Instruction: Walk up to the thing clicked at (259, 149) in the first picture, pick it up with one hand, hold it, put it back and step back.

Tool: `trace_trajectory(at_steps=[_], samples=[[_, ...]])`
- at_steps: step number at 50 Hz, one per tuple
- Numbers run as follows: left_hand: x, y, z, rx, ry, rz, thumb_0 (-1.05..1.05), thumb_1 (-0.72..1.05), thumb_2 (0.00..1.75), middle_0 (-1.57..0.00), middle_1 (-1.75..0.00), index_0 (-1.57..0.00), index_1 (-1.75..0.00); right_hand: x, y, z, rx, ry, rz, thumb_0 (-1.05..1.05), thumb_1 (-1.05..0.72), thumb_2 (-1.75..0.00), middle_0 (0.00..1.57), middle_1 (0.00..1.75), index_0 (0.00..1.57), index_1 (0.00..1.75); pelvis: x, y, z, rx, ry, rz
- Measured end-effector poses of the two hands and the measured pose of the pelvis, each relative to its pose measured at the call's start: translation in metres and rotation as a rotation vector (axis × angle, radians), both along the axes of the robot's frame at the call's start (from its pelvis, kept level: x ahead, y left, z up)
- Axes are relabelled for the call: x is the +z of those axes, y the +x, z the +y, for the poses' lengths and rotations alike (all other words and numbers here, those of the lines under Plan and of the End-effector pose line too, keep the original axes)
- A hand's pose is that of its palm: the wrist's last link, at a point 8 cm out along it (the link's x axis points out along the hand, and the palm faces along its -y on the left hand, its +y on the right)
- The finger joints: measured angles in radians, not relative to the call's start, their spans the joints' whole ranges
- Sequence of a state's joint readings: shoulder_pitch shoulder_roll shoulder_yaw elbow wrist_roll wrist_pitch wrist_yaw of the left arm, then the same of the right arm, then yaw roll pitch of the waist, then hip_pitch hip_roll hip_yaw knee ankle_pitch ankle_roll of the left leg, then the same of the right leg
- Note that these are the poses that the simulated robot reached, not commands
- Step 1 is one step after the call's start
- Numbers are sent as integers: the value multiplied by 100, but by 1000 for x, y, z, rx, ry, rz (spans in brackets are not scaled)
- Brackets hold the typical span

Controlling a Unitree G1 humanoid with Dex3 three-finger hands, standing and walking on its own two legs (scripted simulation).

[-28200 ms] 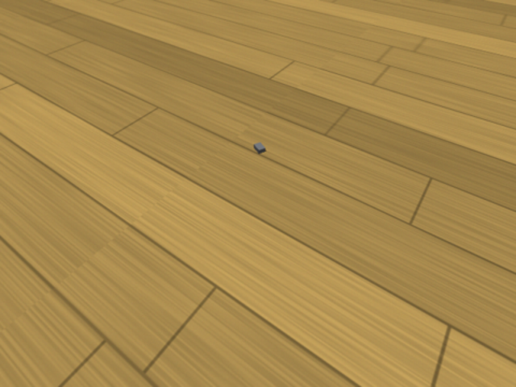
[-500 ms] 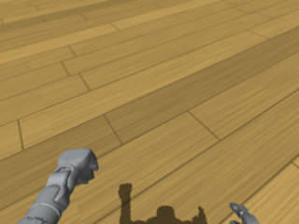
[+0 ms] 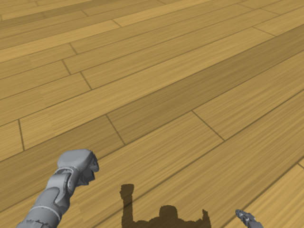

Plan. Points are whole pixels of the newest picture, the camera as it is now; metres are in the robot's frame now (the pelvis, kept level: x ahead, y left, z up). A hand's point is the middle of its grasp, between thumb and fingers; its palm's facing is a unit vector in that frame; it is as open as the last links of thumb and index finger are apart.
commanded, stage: crouch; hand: left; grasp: from above
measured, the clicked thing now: (82, 175) +0.31 +0.24 -0.09
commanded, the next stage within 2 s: lower in 1.92 s
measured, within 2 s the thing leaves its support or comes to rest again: neither
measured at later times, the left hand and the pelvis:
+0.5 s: hand (85, 185) +0.30 +0.24 -0.14, palm faces -0.44 +0.00 -0.90, open 5.4 cm; pelvis -0.01 +0.00 -0.04, yaw +1 degrees
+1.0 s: hand (100, 196) +0.35 +0.26 -0.39, palm faces -0.45 +0.00 -0.89, open 5.5 cm; pelvis -0.07 +0.01 -0.26, yaw +0 degrees
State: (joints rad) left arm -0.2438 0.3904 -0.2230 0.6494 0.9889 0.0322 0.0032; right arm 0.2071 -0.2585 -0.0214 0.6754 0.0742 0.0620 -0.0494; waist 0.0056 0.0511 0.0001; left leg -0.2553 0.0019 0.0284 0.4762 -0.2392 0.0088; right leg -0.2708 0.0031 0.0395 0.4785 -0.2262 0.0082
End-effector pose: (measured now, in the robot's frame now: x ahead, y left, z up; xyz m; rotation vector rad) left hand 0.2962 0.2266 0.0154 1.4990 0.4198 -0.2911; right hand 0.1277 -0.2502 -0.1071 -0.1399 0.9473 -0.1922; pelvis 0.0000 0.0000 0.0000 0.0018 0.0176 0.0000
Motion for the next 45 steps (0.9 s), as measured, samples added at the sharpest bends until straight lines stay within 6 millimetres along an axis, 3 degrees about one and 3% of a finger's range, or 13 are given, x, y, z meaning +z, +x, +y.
trace_trajectory(at_steps=[10, 16, 21, 30, 38, 45], samples=[[-5, 5, 2, 12, 1, -2, -7, 55, 0, -100, 0, -120, -4, 1, 8, 0, -4, 3, -1, 1, -89, -90, 20, 30, 20, 30, 0, 6, 0, 4, -1, 12], [-35, -3, 4, 6, 8, 22, -7, 55, 0, -100, 0, -121, -2, -2, 6, -2, 8, -16, 27, 1, -89, -90, 20, 30, 20, 30, -5, 4, -1, 13, -3, 47], [-69, -1, 9, -5, 41, 26, -7, 55, 0, -101, 0, -122, -1, -18, -7, -10, 23, -48, 84, 1, -89, -90, 20, 30, 20, 30, -21, -2, 0, 21, -10, 124], [-147, 23, 19, 2, 76, -9, -7, 56, 0, -99, 0, -120, -2, -79, -58, -25, -3, -110, 202, 1, -89, -90, 20, 30, 20, 30, -84, -22, 3, 26, -33, 308], [-231, 42, 22, -16, 84, -24, -7, 56, 1, -98, -2, -118, -6, -158, -109, -27, -36, -139, 304, 1, -89, -90, 20, 30, 20, 30, -159, -44, 8, 24, -49, 459], [-300, 53, 28, 12, 87, -7, -6, 55, 3, -97, -4, -116, -9, -225, -136, -18, -25, -117, 364, 1, -89, -90, 20, 30, 20, 30, -219, -60, 8, 21, -57, 545]])
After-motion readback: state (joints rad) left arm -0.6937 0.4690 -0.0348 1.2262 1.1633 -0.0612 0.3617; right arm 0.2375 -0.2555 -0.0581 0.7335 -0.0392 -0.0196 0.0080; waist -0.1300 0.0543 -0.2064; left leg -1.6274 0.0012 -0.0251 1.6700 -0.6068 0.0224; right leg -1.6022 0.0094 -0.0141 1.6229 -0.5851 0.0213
